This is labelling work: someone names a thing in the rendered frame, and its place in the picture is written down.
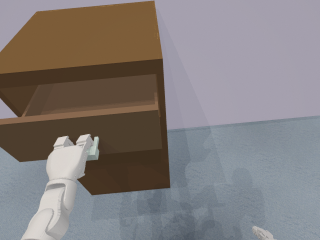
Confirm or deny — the drawer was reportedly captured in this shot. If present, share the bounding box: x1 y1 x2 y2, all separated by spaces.
0 74 162 162

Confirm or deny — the left robot hand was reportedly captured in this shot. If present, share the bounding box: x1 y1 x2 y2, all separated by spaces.
46 134 94 182

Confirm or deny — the left robot forearm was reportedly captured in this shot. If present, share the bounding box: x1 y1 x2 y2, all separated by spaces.
21 178 77 240

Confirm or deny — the handle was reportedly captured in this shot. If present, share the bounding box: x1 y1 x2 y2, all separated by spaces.
86 136 99 161

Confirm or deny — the right robot hand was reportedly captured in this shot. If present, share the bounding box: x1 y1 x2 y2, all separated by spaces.
252 226 277 240

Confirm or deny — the cabinet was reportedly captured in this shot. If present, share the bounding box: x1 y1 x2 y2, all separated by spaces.
0 0 171 195

